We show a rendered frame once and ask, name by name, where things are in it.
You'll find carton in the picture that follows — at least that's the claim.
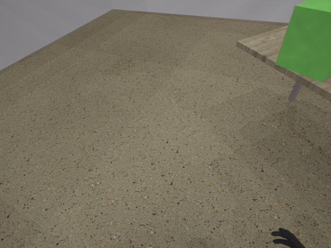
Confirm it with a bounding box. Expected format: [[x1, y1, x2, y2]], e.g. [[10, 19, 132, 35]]
[[275, 0, 331, 82]]

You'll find table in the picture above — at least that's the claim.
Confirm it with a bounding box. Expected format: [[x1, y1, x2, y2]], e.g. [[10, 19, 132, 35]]
[[236, 25, 331, 102]]

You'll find robot right hand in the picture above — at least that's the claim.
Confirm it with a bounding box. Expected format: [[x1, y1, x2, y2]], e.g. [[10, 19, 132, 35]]
[[271, 228, 305, 248]]

